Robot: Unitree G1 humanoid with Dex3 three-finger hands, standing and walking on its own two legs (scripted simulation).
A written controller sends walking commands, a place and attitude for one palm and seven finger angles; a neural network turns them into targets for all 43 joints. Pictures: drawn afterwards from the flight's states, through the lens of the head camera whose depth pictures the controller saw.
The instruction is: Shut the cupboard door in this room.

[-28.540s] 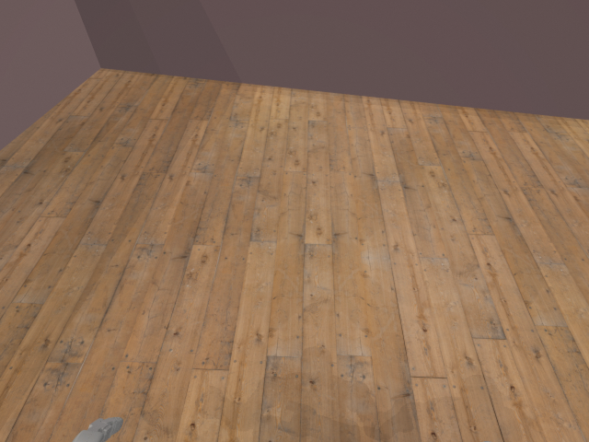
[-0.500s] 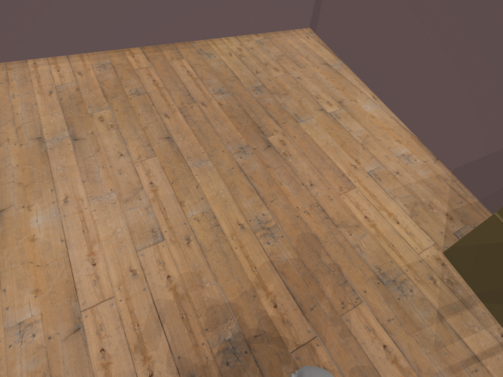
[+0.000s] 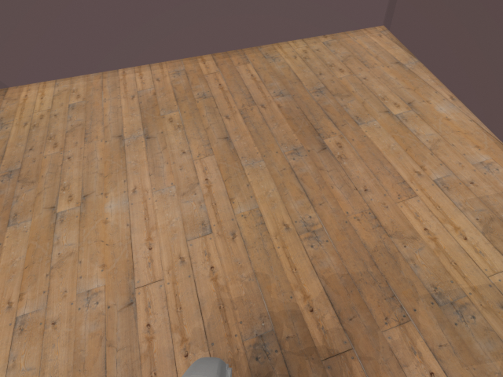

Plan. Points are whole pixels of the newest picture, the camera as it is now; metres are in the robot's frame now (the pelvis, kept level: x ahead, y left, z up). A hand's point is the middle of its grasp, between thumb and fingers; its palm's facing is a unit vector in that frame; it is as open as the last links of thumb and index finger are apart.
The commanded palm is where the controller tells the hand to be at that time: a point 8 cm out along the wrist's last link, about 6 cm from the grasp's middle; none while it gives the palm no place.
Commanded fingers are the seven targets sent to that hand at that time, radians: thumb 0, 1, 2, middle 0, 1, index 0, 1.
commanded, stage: turn or walk to find it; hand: left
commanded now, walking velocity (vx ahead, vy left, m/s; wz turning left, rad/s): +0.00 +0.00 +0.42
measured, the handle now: out of the picture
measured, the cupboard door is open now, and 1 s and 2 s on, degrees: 88 88 88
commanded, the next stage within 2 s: none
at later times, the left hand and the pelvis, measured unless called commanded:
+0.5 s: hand out of the picture -0.01 +0.27 -0.18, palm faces +0.27 -0.94 -0.23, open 7.4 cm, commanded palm none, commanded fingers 0.00 0.90 0.90 -0.20 -0.30 -0.20 -0.30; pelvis -0.01 +0.05 +0.00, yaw +12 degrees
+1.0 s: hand out of the picture +0.02 +0.19 -0.14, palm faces +0.40 -0.87 -0.28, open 7.4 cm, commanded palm none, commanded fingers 0.00 0.90 0.90 -0.20 -0.30 -0.20 -0.30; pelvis +0.01 -0.02 +0.00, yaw +25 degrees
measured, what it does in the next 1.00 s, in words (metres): steps on the spot, turning left: left foot, then right foot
